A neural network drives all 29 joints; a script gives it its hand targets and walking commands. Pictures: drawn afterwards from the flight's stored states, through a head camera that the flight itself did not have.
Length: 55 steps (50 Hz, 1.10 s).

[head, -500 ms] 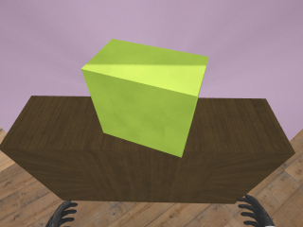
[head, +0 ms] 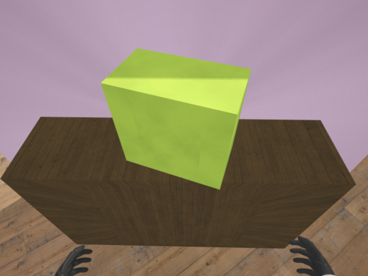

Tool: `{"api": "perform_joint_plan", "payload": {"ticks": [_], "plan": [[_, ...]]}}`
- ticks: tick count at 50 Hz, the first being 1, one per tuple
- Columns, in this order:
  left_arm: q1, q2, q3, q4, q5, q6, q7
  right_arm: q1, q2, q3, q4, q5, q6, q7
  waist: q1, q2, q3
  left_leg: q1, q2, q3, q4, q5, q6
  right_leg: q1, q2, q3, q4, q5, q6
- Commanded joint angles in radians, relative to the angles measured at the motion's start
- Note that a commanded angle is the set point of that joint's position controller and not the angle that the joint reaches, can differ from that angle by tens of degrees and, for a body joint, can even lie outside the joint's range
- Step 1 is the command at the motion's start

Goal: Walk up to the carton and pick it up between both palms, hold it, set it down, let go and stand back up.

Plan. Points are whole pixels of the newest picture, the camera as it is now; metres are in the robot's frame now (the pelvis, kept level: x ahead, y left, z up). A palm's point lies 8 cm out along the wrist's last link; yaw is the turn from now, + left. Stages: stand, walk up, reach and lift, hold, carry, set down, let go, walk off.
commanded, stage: stand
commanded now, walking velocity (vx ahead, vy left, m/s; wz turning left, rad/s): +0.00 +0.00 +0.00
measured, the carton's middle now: (179, 121) +0.51 +0.02 +0.04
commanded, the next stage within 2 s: walk up in 1.66 s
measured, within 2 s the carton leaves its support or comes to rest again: neither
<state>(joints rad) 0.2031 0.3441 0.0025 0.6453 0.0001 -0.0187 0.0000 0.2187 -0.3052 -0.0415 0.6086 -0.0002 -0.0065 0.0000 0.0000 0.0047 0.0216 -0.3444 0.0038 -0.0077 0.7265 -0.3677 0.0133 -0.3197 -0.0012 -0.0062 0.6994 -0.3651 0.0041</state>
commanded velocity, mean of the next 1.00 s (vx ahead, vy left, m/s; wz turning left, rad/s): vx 0.00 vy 0.00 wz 0.00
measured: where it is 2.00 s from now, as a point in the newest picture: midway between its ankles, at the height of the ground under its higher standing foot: outside the picture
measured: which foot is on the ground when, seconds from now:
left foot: down 0.00-1.00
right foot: down 0.00-1.00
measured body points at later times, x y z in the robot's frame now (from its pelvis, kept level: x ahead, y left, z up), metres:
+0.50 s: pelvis -0.01 -0.01 +0.00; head -0.01 -0.01 +0.45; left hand +0.13 +0.28 -0.09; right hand +0.14 -0.28 -0.08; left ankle +0.01 +0.11 -0.72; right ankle +0.01 -0.13 -0.72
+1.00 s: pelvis -0.02 -0.02 +0.00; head -0.02 -0.02 +0.45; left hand +0.13 +0.27 -0.08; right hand +0.13 -0.29 -0.09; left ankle +0.01 +0.11 -0.72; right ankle +0.01 -0.13 -0.72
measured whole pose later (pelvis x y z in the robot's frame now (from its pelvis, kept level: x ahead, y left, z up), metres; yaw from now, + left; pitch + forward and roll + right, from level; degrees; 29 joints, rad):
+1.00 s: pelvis -0.02 -0.02 +0.00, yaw +0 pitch -2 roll +1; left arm 0.20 0.35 0.00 0.72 0.00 -0.03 0.00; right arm 0.22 -0.31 -0.04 0.66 0.00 -0.01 0.00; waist 0.00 0.00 0.02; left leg -0.32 0.00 -0.01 0.68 -0.32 -0.01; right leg -0.32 0.00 -0.01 0.70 -0.34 -0.01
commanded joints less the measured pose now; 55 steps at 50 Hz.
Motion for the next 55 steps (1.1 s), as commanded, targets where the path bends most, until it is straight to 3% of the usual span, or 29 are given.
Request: {"api": "perform_joint_plan", "payload": {"ticks": [1,7,10,16,17,18,21,25,27,37,39,41,43,53,55], "plan": [[-0.057,0.200,0.077,-0.030,0.021,-0.048,0.006,-0.065,-0.228,-0.059,-0.002,-0.031,-0.057,-0.010,0.001,0.022,-0.097,0.041,0.081,-0.113,-0.146,0.179,0.073,0.027,-0.085,0.095,-0.101,0.159,-0.084],[-0.059,0.198,0.076,-0.019,0.021,-0.049,0.005,-0.068,-0.219,-0.056,0.001,-0.029,-0.057,-0.007,0.010,0.021,-0.076,0.025,0.086,-0.123,-0.166,0.151,0.075,0.024,-0.082,0.091,-0.106,0.146,-0.082],[-0.071,0.198,0.074,-0.011,0.023,-0.049,0.002,-0.074,-0.217,-0.053,0.002,-0.027,-0.058,-0.006,0.001,0.030,-0.075,0.012,0.084,-0.117,-0.169,0.123,0.072,0.024,-0.082,0.095,-0.119,0.127,-0.081],[-0.065,0.207,0.073,0.002,0.024,-0.050,0.003,-0.056,-0.225,-0.057,0.007,-0.028,-0.056,-0.006,-0.004,-0.008,-0.074,0.034,0.080,-0.114,-0.166,0.125,0.068,0.011,-0.093,0.113,-0.135,0.113,-0.086],[-0.066,0.203,0.073,0.004,0.025,-0.053,0.003,-0.065,-0.228,-0.058,0.010,-0.028,-0.057,-0.008,0.002,0.018,-0.061,0.028,0.081,-0.117,-0.168,0.112,0.070,0.004,-0.090,0.116,-0.138,0.113,-0.084],[-0.073,0.198,0.069,0.006,0.021,-0.052,0.002,-0.069,-0.225,-0.058,0.007,-0.030,-0.057,-0.006,-0.004,0.009,-0.070,0.033,0.082,-0.116,-0.172,0.110,0.071,0.011,-0.090,0.112,-0.142,0.117,-0.083],[-0.067,0.206,0.074,0.010,0.021,-0.054,0.004,-0.059,-0.220,-0.055,0.014,-0.028,-0.055,-0.005,-0.002,-0.014,-0.066,0.040,0.077,-0.108,-0.164,0.117,0.069,0.004,-0.098,0.126,-0.155,0.114,-0.083],[-0.068,0.204,0.072,0.010,0.021,-0.053,0.002,-0.070,-0.220,-0.053,0.018,-0.027,-0.056,-0.004,0.003,0.013,-0.061,0.032,0.082,-0.116,-0.173,0.119,0.070,0.015,-0.095,0.117,-0.150,0.128,-0.081],[-0.069,0.211,0.071,0.014,0.018,-0.056,0.002,-0.062,-0.218,-0.052,0.021,-0.025,-0.056,-0.004,0.000,-0.009,-0.081,0.047,0.079,-0.109,-0.173,0.142,0.071,0.023,-0.098,0.116,-0.149,0.128,-0.080],[-0.077,0.216,0.071,0.029,0.021,-0.056,0.001,-0.074,-0.219,-0.053,0.038,-0.026,-0.056,-0.003,0.001,0.001,-0.063,0.050,0.079,-0.106,-0.183,0.125,0.066,0.013,-0.103,0.125,-0.174,0.116,-0.081],[-0.081,0.213,0.072,0.034,0.020,-0.053,0.003,-0.077,-0.219,-0.053,0.042,-0.023,-0.052,-0.003,0.001,-0.029,-0.054,0.046,0.076,-0.100,-0.177,0.137,0.066,0.013,-0.106,0.133,-0.187,0.129,-0.081],[-0.081,0.214,0.069,0.038,0.019,-0.055,0.002,-0.074,-0.231,-0.053,0.045,-0.025,-0.054,-0.005,-0.002,0.000,-0.047,0.050,0.075,-0.106,-0.180,0.127,0.067,0.009,-0.106,0.140,-0.187,0.127,-0.082],[-0.076,0.218,0.071,0.037,0.017,-0.055,0.002,-0.064,-0.226,-0.052,0.051,-0.024,-0.055,-0.004,0.001,-0.027,-0.060,0.054,0.079,-0.110,-0.179,0.149,0.068,0.013,-0.108,0.137,-0.179,0.139,-0.086],[-0.081,0.215,0.068,0.049,0.017,-0.053,0.001,-0.074,-0.230,-0.053,0.067,-0.025,-0.054,-0.002,-0.004,-0.001,-0.049,0.062,0.078,-0.100,-0.183,0.135,0.061,0.005,-0.104,0.142,-0.202,0.120,-0.081],[-0.080,0.216,0.067,0.054,0.019,-0.053,0.000,-0.073,-0.220,-0.047,0.072,-0.019,-0.055,-0.002,-0.001,-0.022,-0.053,0.061,0.081,-0.101,-0.187,0.145,0.064,0.012,-0.109,0.142,-0.204,0.137,-0.084]]}}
